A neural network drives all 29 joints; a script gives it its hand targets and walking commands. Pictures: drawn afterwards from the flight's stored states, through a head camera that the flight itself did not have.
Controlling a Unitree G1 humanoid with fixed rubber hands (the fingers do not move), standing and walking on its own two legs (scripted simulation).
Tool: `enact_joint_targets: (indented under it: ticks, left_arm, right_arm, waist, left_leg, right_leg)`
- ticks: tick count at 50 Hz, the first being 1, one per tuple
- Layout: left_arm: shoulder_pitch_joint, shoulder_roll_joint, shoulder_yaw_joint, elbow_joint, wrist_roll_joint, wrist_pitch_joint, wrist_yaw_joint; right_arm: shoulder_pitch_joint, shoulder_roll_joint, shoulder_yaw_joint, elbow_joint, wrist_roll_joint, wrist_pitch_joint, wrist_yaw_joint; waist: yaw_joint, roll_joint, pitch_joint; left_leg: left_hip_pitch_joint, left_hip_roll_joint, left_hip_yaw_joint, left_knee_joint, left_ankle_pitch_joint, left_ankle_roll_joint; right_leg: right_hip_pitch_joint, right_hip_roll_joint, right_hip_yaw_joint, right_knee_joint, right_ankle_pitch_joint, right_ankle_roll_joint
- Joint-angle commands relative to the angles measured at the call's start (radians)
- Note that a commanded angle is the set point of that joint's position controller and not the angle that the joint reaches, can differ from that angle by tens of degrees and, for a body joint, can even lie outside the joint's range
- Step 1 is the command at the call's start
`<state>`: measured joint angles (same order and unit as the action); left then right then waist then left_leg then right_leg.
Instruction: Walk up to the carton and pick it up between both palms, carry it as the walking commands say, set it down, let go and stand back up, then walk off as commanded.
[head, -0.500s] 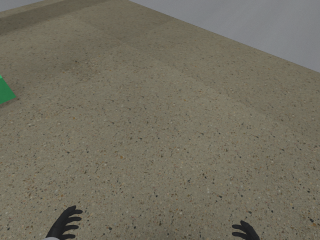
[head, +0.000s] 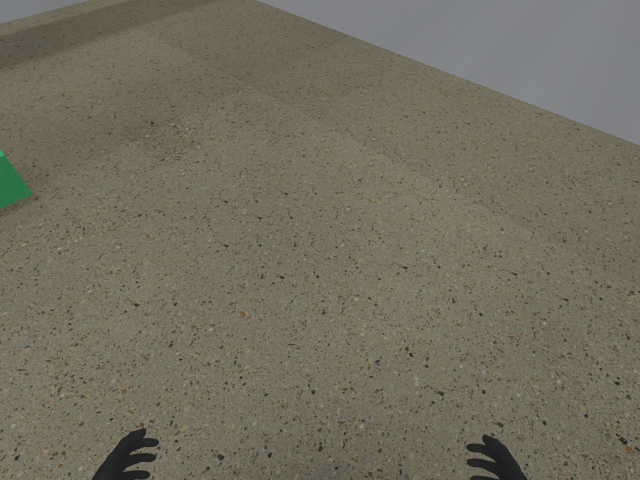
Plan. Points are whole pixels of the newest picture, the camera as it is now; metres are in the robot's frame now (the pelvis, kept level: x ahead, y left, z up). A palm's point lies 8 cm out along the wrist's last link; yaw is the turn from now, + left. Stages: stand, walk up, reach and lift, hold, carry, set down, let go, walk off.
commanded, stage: stand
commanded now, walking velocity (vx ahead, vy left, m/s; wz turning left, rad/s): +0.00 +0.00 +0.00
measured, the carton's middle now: out of the picture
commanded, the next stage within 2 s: walk up in 1.36 s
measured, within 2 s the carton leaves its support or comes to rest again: neither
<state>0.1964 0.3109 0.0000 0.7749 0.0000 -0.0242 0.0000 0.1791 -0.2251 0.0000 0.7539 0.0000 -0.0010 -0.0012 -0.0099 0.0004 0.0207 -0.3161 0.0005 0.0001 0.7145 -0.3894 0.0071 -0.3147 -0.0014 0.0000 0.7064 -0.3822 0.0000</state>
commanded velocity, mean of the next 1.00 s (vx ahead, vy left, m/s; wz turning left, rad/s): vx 0.00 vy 0.00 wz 0.00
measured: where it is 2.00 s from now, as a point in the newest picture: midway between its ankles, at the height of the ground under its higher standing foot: outside the picture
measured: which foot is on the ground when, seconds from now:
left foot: down 0.00-1.00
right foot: down 0.00-1.00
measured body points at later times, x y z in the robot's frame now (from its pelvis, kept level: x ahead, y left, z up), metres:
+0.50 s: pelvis -0.01 +0.00 +0.00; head +0.00 +0.00 +0.45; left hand +0.11 +0.28 -0.12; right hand +0.12 -0.25 -0.12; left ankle -0.01 +0.12 -0.72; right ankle +0.00 -0.12 -0.72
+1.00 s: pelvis -0.02 +0.00 +0.00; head -0.03 +0.00 +0.45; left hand +0.08 +0.28 -0.12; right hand +0.09 -0.25 -0.12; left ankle -0.01 +0.12 -0.72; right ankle +0.00 -0.12 -0.72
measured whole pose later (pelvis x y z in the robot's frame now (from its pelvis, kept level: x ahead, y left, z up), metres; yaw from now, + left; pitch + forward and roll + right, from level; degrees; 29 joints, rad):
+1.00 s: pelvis -0.02 +0.00 +0.00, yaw +0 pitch -2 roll +0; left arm 0.20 0.31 0.00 0.93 0.00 -0.03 0.00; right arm 0.14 -0.23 0.00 0.91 0.00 0.00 -0.01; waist -0.01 0.00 0.02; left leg -0.32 0.00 0.00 0.71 -0.35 0.01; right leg -0.31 0.00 0.00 0.70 -0.35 0.00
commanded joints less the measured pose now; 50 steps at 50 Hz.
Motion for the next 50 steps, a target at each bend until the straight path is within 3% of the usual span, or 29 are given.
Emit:
enact_joint_targets:
  ticks: [1,3,5,7,8,10,11,13,14,15,17,18,20,21,22,24,26,28,30,32,34,36,37,39,41,44,47,49,50]
  left_arm:
    - [-0.048,0.238,0.081,-0.049,0.007,-0.050,0.025]
    - [-0.049,0.200,0.074,-0.054,0.014,-0.041,0.023]
    - [-0.045,0.224,0.070,-0.036,0.015,-0.036,0.027]
    - [-0.042,0.217,0.068,-0.043,0.018,-0.052,0.026]
    - [-0.028,0.228,0.068,-0.043,0.017,-0.054,0.030]
    - [-0.073,0.216,0.065,-0.024,0.010,-0.040,0.026]
    - [-0.032,0.232,0.074,-0.022,0.018,-0.046,0.029]
    - [-0.053,0.222,0.075,-0.010,0.018,-0.041,0.026]
    - [-0.060,0.192,0.063,-0.007,0.010,-0.047,0.027]
    - [-0.049,0.203,0.062,-0.015,0.016,-0.050,0.028]
    - [-0.068,0.190,0.056,0.002,0.019,-0.045,0.028]
    - [-0.075,0.231,0.066,-0.004,0.016,-0.048,0.024]
    - [-0.066,0.216,0.060,0.016,0.021,-0.048,0.031]
    - [-0.030,0.222,0.059,0.023,0.005,-0.051,0.027]
    - [-0.065,0.239,0.072,0.012,0.016,-0.053,0.030]
    - [-0.048,0.222,0.059,0.027,0.014,-0.053,0.027]
    - [-0.098,0.211,0.059,0.014,0.018,-0.049,0.025]
    - [-0.081,0.220,0.062,0.041,0.012,-0.039,0.027]
    - [-0.061,0.251,0.065,0.067,0.019,-0.039,0.027]
    - [-0.078,0.243,0.070,0.064,0.004,-0.044,0.023]
    - [-0.070,0.235,0.064,0.070,0.017,-0.047,0.023]
    - [-0.073,0.225,0.067,0.071,0.015,-0.037,0.026]
    - [-0.088,0.230,0.063,0.071,0.012,-0.037,0.026]
    - [-0.078,0.219,0.056,0.084,0.006,-0.032,0.029]
    - [-0.073,0.206,0.052,0.080,0.016,-0.043,0.024]
    - [-0.071,0.220,0.052,0.094,0.013,-0.047,0.023]
    - [-0.098,0.238,0.058,0.085,0.019,-0.046,0.023]
    - [-0.074,0.246,0.060,0.099,0.010,-0.051,0.026]
    - [-0.066,0.250,0.062,0.116,0.017,-0.049,0.022]
  right_arm:
    - [-0.062,-0.282,-0.074,-0.019,-0.015,-0.044,-0.011]
    - [-0.112,-0.255,-0.066,-0.022,-0.020,-0.049,-0.010]
    - [-0.072,-0.273,-0.075,-0.007,-0.014,-0.037,-0.014]
    - [-0.088,-0.283,-0.078,-0.005,-0.012,-0.042,-0.012]
    - [-0.057,-0.273,-0.075,0.009,-0.008,-0.039,-0.008]
    - [-0.059,-0.290,-0.076,0.020,-0.021,-0.043,-0.016]
    - [-0.065,-0.292,-0.078,0.027,-0.015,-0.047,-0.011]
    - [-0.064,-0.299,-0.082,0.032,-0.010,-0.046,-0.014]
    - [-0.077,-0.307,-0.082,0.029,-0.020,-0.045,-0.021]
    - [-0.097,-0.307,-0.085,0.026,-0.019,-0.041,-0.023]
    - [-0.058,-0.275,-0.073,0.055,-0.012,-0.037,-0.020]
    - [-0.084,-0.280,-0.076,0.048,-0.001,-0.040,-0.018]
    - [-0.093,-0.269,-0.069,0.057,-0.022,-0.035,-0.018]
    - [-0.059,-0.288,-0.071,0.068,-0.013,-0.034,-0.013]
    - [-0.070,-0.285,-0.077,0.064,-0.006,-0.034,-0.013]
    - [-0.081,-0.279,-0.076,0.060,-0.013,-0.034,-0.016]
    - [-0.118,-0.267,-0.074,0.058,-0.008,-0.039,-0.012]
    - [-0.118,-0.275,-0.065,0.069,-0.025,-0.041,-0.010]
    - [-0.082,-0.290,-0.072,0.085,-0.015,-0.038,-0.011]
    - [-0.084,-0.311,-0.075,0.086,-0.008,-0.041,-0.021]
    - [-0.104,-0.287,-0.068,0.096,-0.014,-0.039,-0.013]
    - [-0.117,-0.269,-0.067,0.092,-0.016,-0.041,-0.011]
    - [-0.091,-0.276,-0.064,0.112,-0.010,-0.043,-0.010]
    - [-0.151,-0.299,-0.073,0.101,-0.010,-0.039,-0.016]
    - [-0.103,-0.281,-0.069,0.112,-0.003,-0.038,-0.015]
    - [-0.116,-0.276,-0.068,0.126,-0.010,-0.039,-0.016]
    - [-0.102,-0.270,-0.066,0.140,-0.005,-0.038,-0.011]
    - [-0.130,-0.292,-0.070,0.138,-0.018,-0.039,-0.009]
    - [-0.117,-0.290,-0.066,0.153,-0.011,-0.032,-0.007]
  waist:
    - [-0.008,-0.021,-0.112]
    - [0.015,-0.005,-0.075]
    - [0.000,-0.034,-0.054]
    - [0.007,0.015,-0.086]
    - [0.008,-0.042,-0.057]
    - [-0.021,-0.003,-0.065]
    - [0.007,0.033,-0.079]
    - [-0.015,-0.045,-0.069]
    - [0.008,0.009,-0.073]
    - [0.009,-0.027,-0.097]
    - [-0.013,0.011,-0.041]
    - [-0.011,-0.064,-0.044]
    - [-0.012,0.030,-0.042]
    - [-0.003,0.013,-0.060]
    - [-0.010,-0.071,-0.009]
    - [-0.009,-0.001,-0.049]
    - [-0.008,-0.044,-0.087]
    - [0.006,0.037,-0.059]
    - [-0.020,-0.004,-0.010]
    - [-0.006,0.006,-0.036]
    - [-0.009,-0.050,-0.003]
    - [-0.006,0.006,-0.013]
    - [-0.020,0.015,-0.029]
    - [0.002,0.010,-0.022]
    - [-0.012,-0.074,-0.031]
    - [-0.001,0.011,-0.021]
    - [-0.020,-0.006,0.014]
    - [0.001,0.014,0.018]
    - [0.000,-0.030,0.017]
  left_leg:
    - [0.078,0.094,-0.080,-0.131,0.336,0.071]
    - [0.038,0.088,-0.082,-0.121,0.360,0.071]
    - [0.028,0.091,-0.100,-0.153,0.323,0.076]
    - [0.067,0.085,-0.076,-0.134,0.272,0.068]
    - [0.028,0.071,-0.068,-0.124,0.279,0.061]
    - [0.077,0.088,-0.083,-0.150,0.314,0.070]
    - [0.091,0.096,-0.093,-0.144,0.351,0.070]
    - [0.105,0.099,-0.087,-0.156,0.359,0.060]
    - [0.093,0.093,-0.084,-0.144,0.392,0.064]
    - [0.081,0.084,-0.091,-0.140,0.340,0.065]
    - [0.079,0.099,-0.096,-0.148,0.339,0.065]
    - [0.078,0.086,-0.087,-0.137,0.322,0.065]
    - [0.080,0.085,-0.079,-0.137,0.291,0.058]
    - [0.075,0.087,-0.081,-0.141,0.305,0.065]
    - [0.043,0.089,-0.082,-0.152,0.271,0.066]
    - [0.084,0.082,-0.085,-0.150,0.263,0.062]
    - [0.068,0.089,-0.085,-0.167,0.260,0.067]
    - [0.054,0.096,-0.085,-0.192,0.279,0.073]
    - [0.054,0.099,-0.091,-0.192,0.262,0.066]
    - [0.058,0.093,-0.102,-0.200,0.263,0.068]
    - [0.050,0.087,-0.099,-0.199,0.218,0.060]
    - [0.063,0.095,-0.097,-0.206,0.261,0.060]
    - [0.056,0.087,-0.087,-0.201,0.253,0.053]
    - [0.055,0.100,-0.106,-0.205,0.261,0.066]
    - [0.067,0.103,-0.108,-0.207,0.222,0.063]
    - [0.081,0.083,-0.112,-0.224,0.174,0.059]
    - [0.069,0.090,-0.099,-0.229,0.170,0.050]
    - [0.038,0.082,-0.105,-0.229,0.166,0.061]
    - [0.048,0.085,-0.087,-0.227,0.163,0.045]
  right_leg:
    - [0.082,-0.106,0.107,-0.120,0.400,-0.073]
    - [0.074,-0.096,0.101,-0.130,0.403,-0.073]
    - [0.097,-0.114,0.111,-0.124,0.404,-0.078]
    - [0.067,-0.129,0.140,-0.151,0.364,-0.086]
    - [0.091,-0.126,0.139,-0.135,0.415,-0.073]
    - [0.052,-0.116,0.123,-0.150,0.379,-0.084]
    - [0.072,-0.124,0.120,-0.153,0.405,-0.085]
    - [0.057,-0.114,0.113,-0.152,0.433,-0.075]
    - [0.072,-0.113,0.108,-0.137,0.448,-0.081]
    - [0.093,-0.107,0.113,-0.144,0.423,-0.079]
    - [0.060,-0.113,0.144,-0.171,0.393,-0.086]
    - [0.040,-0.123,0.147,-0.185,0.401,-0.081]
    - [0.055,-0.133,0.147,-0.186,0.399,-0.092]
    - [0.063,-0.132,0.151,-0.166,0.402,-0.085]
    - [0.038,-0.114,0.147,-0.189,0.364,-0.083]
    - [0.047,-0.122,0.145,-0.182,0.353,-0.082]
    - [0.068,-0.098,0.103,-0.175,0.348,-0.071]
    - [0.070,-0.105,0.118,-0.150,0.335,-0.066]
    - [0.036,-0.103,0.132,-0.197,0.313,-0.058]
    - [0.064,-0.109,0.136,-0.180,0.308,-0.069]
    - [0.046,-0.099,0.126,-0.217,0.288,-0.067]
    - [0.046,-0.112,0.141,-0.222,0.296,-0.077]
    - [0.068,-0.104,0.136,-0.216,0.316,-0.064]
    - [0.054,-0.097,0.122,-0.207,0.311,-0.055]
    - [0.050,-0.118,0.140,-0.224,0.272,-0.072]
    - [0.039,-0.130,0.172,-0.278,0.225,-0.081]
    - [0.021,-0.129,0.170,-0.272,0.229,-0.073]
    - [0.026,-0.105,0.164,-0.259,0.238,-0.068]
    - [0.040,-0.117,0.153,-0.262,0.222,-0.071]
